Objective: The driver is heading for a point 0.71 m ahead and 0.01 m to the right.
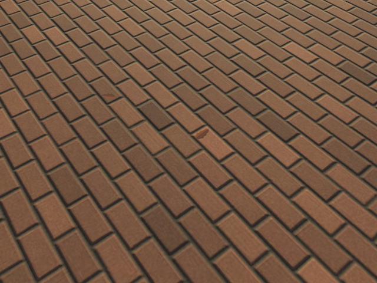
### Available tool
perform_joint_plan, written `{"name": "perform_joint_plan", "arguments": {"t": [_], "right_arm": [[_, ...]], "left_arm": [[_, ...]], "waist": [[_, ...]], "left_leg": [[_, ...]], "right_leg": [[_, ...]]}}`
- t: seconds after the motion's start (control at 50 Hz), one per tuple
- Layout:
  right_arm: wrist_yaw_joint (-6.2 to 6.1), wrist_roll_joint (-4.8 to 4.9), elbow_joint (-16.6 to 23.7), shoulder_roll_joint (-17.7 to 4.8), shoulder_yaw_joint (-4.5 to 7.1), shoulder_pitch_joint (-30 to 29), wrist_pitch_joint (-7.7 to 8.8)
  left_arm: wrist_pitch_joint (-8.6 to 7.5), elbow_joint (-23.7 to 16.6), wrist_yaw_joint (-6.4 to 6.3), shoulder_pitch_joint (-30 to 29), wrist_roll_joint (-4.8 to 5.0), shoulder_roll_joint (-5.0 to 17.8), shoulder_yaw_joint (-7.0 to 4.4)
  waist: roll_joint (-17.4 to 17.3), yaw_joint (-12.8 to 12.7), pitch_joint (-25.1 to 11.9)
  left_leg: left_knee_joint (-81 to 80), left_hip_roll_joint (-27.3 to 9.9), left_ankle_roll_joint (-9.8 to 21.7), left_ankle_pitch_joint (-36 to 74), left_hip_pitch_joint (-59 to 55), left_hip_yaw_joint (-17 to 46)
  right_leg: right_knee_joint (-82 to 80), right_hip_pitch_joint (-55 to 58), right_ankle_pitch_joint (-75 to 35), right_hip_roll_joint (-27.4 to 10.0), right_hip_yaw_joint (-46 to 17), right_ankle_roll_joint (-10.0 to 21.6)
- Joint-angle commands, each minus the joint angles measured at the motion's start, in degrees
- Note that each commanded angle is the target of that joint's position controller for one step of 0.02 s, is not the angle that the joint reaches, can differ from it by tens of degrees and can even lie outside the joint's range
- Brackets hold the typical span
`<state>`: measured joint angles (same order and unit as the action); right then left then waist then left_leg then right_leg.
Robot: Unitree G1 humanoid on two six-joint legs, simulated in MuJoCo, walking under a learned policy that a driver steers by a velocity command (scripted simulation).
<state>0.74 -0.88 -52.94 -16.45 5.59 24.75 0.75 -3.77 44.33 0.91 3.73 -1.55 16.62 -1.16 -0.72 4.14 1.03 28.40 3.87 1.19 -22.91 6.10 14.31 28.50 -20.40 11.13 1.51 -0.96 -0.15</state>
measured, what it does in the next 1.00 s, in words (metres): walks ahead: left foot, then right foot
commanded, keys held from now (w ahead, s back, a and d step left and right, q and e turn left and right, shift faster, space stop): w+q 0.18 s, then w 0.12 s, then no key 0.04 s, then e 0.66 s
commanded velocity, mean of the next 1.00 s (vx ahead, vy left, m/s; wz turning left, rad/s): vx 0.24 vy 0.00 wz -0.04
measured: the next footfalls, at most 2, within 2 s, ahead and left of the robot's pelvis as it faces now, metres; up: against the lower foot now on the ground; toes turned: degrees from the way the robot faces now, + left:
left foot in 0.44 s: +0.34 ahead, +0.13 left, +0.00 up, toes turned +12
right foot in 0.94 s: +0.32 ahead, -0.06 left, +0.00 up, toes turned -9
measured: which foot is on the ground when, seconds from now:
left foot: down 0.00-0.00, up 0.02-0.42, down 0.44-0.94, up 0.96-1.00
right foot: down 0.00-0.44, up 0.46-0.92, down 0.94-1.00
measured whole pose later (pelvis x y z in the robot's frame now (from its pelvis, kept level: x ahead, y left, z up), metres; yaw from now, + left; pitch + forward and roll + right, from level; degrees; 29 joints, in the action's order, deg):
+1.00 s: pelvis +0.28 +0.03 +0.00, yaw -8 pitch +0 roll +1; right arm -1.7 -1.6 -49.6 -16.0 3.3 11.7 -2.1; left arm 1.8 45.7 0.6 10.4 -1.3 13.1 -3.1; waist -2.6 0.6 2.8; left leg 43.1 -4.7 0.2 -26.1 20.1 -11.8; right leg 34.2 -17.1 16.0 0.9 2.9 3.5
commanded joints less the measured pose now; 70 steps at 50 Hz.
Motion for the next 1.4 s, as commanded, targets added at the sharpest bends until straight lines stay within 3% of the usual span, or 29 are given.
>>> {"name": "perform_joint_plan", "arguments": {"t": [0.02, 0.04, 0.06, 0.1, 0.18, 0.3, 0.36, 0.4, 0.42, 0.44, 0.46, 0.48, 0.5, 0.54, 0.56, 0.64, 0.74, 0.86, 0.92, 0.94, 0.96, 0.98, 1.0, 1.04, 1.08, 1.14, 1.26, 1.34, 1.4], "right_arm": [[0.15, 1.53, 8.9, -1.2, -0.18, -6.3, 1.99], [0.00, 0.00, 7.6, -5.2, 0.33, -4.1, 1.06], [0.56, -0.72, 6.4, -5.9, 0.53, -5.2, 0.80], [1.70, -1.20, 5.9, -3.9, 0.17, -6.9, 0.56], [3.21, -1.11, 8.0, -3.1, -0.35, -11.8, -0.66], [3.92, -1.53, 11.7, -0.4, -2.59, -23.6, 0.01], [3.53, -1.81, 12.1, 0.3, -3.59, -26.1, 0.65], [2.33, -2.13, 9.7, -0.8, -3.51, -20.3, 1.52], [1.63, -2.66, 6.7, -2.0, -3.18, -12.5, 2.30], [0.81, -3.67, 4.4, -4.9, -2.51, -5.9, 3.18], [0.07, -4.54, 4.0, -10.3, -1.60, -0.1, 3.53], [-0.34, -0.71, 4.4, -12.5, -0.53, 0.6, 2.72], [-0.58, 0.94, 5.2, -9.4, -1.04, -4.0, 2.08], [-1.24, 0.33, 6.1, -2.2, -3.33, -13.5, 2.18], [-1.75, 0.37, 6.1, -1.2, -3.66, -15.1, 2.17], [-2.21, -0.08, 6.0, -2.4, -3.29, -15.1, 2.87], [-2.87, -0.56, 5.3, -2.7, -2.95, -14.4, 1.94], [-2.44, -0.85, 4.9, -6.3, -1.38, -11.6, -0.11], [-2.52, -0.51, 5.1, -7.9, -0.59, -12.1, -1.27], [-2.40, -0.93, 4.5, -7.4, -0.44, -10.2, -1.69], [-1.87, -1.15, 5.4, -4.2, -0.93, -8.1, -2.13], [-2.69, -0.25, 9.5, -2.2, -1.71, -13.9, -2.80], [-2.92, -0.71, 9.2, -4.2, -1.41, -15.3, -3.67], [-1.78, -0.19, 8.3, -4.0, -1.25, -14.1, -3.06], [-0.62, -2.01, 8.2, -5.8, -0.61, -14.9, -2.18], [0.17, -1.57, 8.5, -4.6, -0.69, -16.3, -1.57], [0.36, -1.15, 9.4, -3.3, -1.40, -19.2, -0.30], [0.71, -0.78, 10.3, -3.1, -1.85, -21.3, 0.52], [0.92, -0.36, 10.4, -3.5, -1.86, -19.4, 0.95]], "left_arm": [[-0.54, 0.9, -2.37, 19.2, -1.18, 17.7, -4.66], [0.09, 0.9, -2.48, 15.8, -1.00, 15.0, -4.32], [0.05, -0.4, -2.12, 12.2, -0.53, 9.6, -3.04], [-0.62, -0.6, -1.91, 10.1, -0.61, 5.2, -1.97], [-1.99, 2.1, -1.41, 15.5, 0.06, 4.5, -1.95], [-2.23, 5.0, -0.85, 17.6, 0.06, 3.5, -1.68], [-2.01, 7.8, -0.70, 20.7, 0.64, 4.3, -1.59], [-1.63, 9.8, -0.85, 21.8, 1.34, 5.5, -1.72], [-1.37, 10.2, -0.90, 21.2, 1.80, 5.6, -1.64], [-1.48, 9.6, -0.88, 21.6, 2.33, 4.6, -1.20], [-1.35, 7.4, -0.77, 25.1, 2.76, -0.8, 0.02], [0.09, 9.9, -1.97, 31.7, 4.51, 0.8, -0.78], [1.02, 10.3, -2.37, 28.0, 3.15, 3.9, -1.92], [1.83, 9.2, -2.11, 21.9, 1.33, 1.6, -1.92], [2.78, 9.3, -1.73, 21.9, 0.35, 1.0, -2.11], [4.96, 9.2, -1.21, 23.4, 0.32, -1.6, -2.54], [6.73, 4.8, -0.51, 14.7, -0.29, -1.5, -2.62], [7.25, 0.5, 0.37, 9.1, 0.02, -0.3, -2.66], [6.33, -0.6, 0.39, 9.8, 0.38, -0.3, -2.68], [5.55, -0.2, 0.09, 11.3, 0.38, 1.1, -3.01], [4.73, -0.3, -0.61, 12.7, -0.25, 6.6, -4.18], [4.81, -0.3, -1.03, 14.6, 0.34, 13.1, -5.98], [4.96, 0.7, -1.36, 17.2, 0.58, 10.7, -5.86], [5.60, 0.0, -1.61, 12.2, 0.78, 6.9, -4.84], [5.48, -1.2, -1.62, 9.7, 1.05, 4.7, -4.12], [3.83, -0.3, -0.95, 12.8, 1.05, 6.2, -4.51], [2.02, 1.5, -0.85, 16.4, 0.58, 6.7, -4.65], [0.92, 2.8, -0.60, 18.0, 0.14, 7.1, -4.46], [0.35, 3.0, -0.62, 16.6, 0.09, 7.9, -4.57]], "waist": [[19.8, -10.8, -10.6], [13.4, -7.1, -5.8], [6.1, -5.9, -0.4], [5.5, -4.8, 2.7], [7.1, -5.2, 0.7], [7.1, -5.9, 3.7], [7.1, -6.1, 3.8], [7.4, -3.3, 0.7], [5.9, 0.4, -2.9], [4.1, 2.7, -7.8], [-8.9, 2.0, -18.1], [-10.7, 1.4, -29.0], [-3.9, 0.3, -22.6], [-3.6, -3.4, -6.3], [-4.5, -4.9, -3.8], [-3.4, -7.4, -5.3], [-6.3, -6.1, -2.0], [-5.6, -3.6, -2.7], [-3.9, -4.8, -2.9], [-0.2, -5.2, -3.2], [13.3, -4.5, -3.2], [21.1, -6.9, 0.5], [10.3, -7.5, -0.3], [6.7, -4.6, -0.4], [8.8, -4.7, -0.6], [5.1, -5.2, -0.5], [7.2, -6.9, 0.1], [7.3, -8.3, 1.3], [6.7, -6.6, 2.9]], "left_leg": [[26.0, 5.4, 2.9, -11.1, 31.9, -6.8], [34.8, -0.6, 3.8, -8.5, 33.7, -7.2], [36.8, -2.9, 4.3, -3.2, 33.9, -7.2], [35.3, -5.8, 3.3, 3.5, 32.2, -8.9], [36.0, -5.6, 1.8, 8.5, 34.7, -11.2], [16.9, -4.5, 1.1, 16.9, 31.3, -14.4], [7.6, -2.6, 2.6, 17.4, 21.3, -19.3], [3.2, -0.5, 4.5, 18.6, 13.3, -19.6], [-1.9, 0.2, 5.8, 24.3, 3.8, -19.4], [-2.2, -5.2, 6.7, 34.1, -8.8, -15.7], [4.5, -25.9, 11.2, 66.8, -26.2, 2.2], [3.6, -33.0, 18.3, 77.8, -29.3, 11.7], [0.3, -28.6, 16.8, 69.9, -20.9, 4.1], [-6.5, -22.9, 12.5, 58.2, -5.0, -4.8], [-8.7, -21.1, 11.3, 55.4, 0.1, -8.2], [-11.7, -20.3, 12.0, 51.1, 7.0, -14.7], [-14.1, -19.7, 11.5, 29.1, 8.7, -18.3], [-10.7, -23.6, 11.8, 21.7, 5.6, -17.7], [-4.7, -23.3, 8.0, 19.7, 6.0, -19.7], [0.4, -21.4, 4.4, 15.9, 8.1, -21.7], [14.5, -15.2, 0.0, 3.5, 15.4, -27.0], [23.2, -4.1, -2.8, -14.7, 27.6, -24.2], [31.0, -5.8, -3.2, -13.4, 28.3, -17.1], [30.2, -7.2, -2.6, -3.3, 29.2, -13.8], [30.1, -6.7, -2.5, 3.0, 30.8, -14.2], [26.7, -6.4, -3.2, 6.6, 31.8, -13.6], [15.0, -6.1, -4.0, 8.6, 29.3, -14.2], [9.0, -6.3, -1.8, 7.5, 23.6, -16.0], [5.3, -5.7, 1.0, 6.7, 16.2, -16.8]], "right_leg": [[-19.5, 33.8, 33.9, -25.2, -37.5, 7.0], [-19.3, 26.7, 36.8, -26.8, -40.4, 9.0], [-18.2, 21.7, 31.7, -23.6, -33.4, 8.6], [-18.6, 17.8, 12.5, -18.1, -18.7, 7.3], [-16.6, 21.3, -13.9, -15.6, -6.4, 7.1], [-19.3, 17.3, -19.2, -14.0, 2.2, 8.3], [-15.7, 15.9, -34.8, -14.1, 4.2, 8.0], [-8.0, 18.5, -47.6, -13.4, 3.2, 7.0], [0.6, 17.2, -47.5, -11.4, 4.1, 5.7], [10.5, 10.1, -34.8, -9.0, 4.5, 4.5], [30.6, -3.1, 10.9, -3.1, 6.9, 2.7], [44.0, -5.8, 27.5, 2.4, -1.4, 2.7], [45.1, -6.8, 23.2, -0.6, -4.5, 3.0], [40.1, -8.8, 17.1, -3.9, -1.9, 2.4], [38.3, -6.7, 14.9, -4.6, -1.3, 1.8], [38.5, -2.0, 10.2, -3.1, 0.3, 0.4], [25.7, -4.4, 5.5, -4.7, 2.0, 0.1], [15.6, -0.9, 11.7, -3.6, 5.1, 1.5], [3.3, 5.6, 8.1, -2.1, 6.0, 3.2], [-3.8, 9.8, 3.3, -2.5, 2.9, 4.0], [-12.4, 14.0, -6.0, -13.7, -12.8, 6.4], [-13.5, 12.2, -21.7, -24.4, -28.7, 15.9], [-11.3, 13.8, -25.9, -22.7, -23.8, 18.3], [-14.0, 13.4, -0.9, -14.9, -18.0, 14.8], [-17.7, 15.3, 12.1, -11.6, -18.4, 13.8], [-18.9, 17.6, 11.8, -11.3, -19.7, 14.2], [-19.3, 17.1, 11.9, -11.1, -20.0, 14.8], [-19.1, 14.1, 13.1, -12.5, -18.5, 14.0], [-18.2, 9.8, 14.0, -13.7, -17.2, 13.0]]}}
